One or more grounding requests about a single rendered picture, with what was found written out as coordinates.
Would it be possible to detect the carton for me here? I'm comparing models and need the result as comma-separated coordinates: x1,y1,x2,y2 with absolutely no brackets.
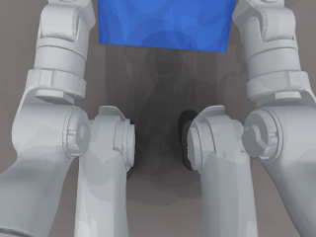
97,0,236,53

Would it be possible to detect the right robot upper arm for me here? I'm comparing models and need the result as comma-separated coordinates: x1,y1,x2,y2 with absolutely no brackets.
241,105,316,237

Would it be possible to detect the right robot forearm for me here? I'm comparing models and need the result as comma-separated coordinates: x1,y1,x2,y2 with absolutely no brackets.
232,0,316,109

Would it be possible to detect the left robot forearm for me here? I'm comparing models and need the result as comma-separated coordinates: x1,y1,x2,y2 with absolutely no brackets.
11,0,96,150

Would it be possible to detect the robot right foot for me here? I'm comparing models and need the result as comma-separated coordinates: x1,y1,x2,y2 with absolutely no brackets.
178,110,198,171

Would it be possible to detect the robot right thigh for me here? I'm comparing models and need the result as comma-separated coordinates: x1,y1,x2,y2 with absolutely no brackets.
188,115,259,237

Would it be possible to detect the left robot upper arm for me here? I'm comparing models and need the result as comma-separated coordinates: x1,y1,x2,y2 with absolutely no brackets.
0,103,91,237

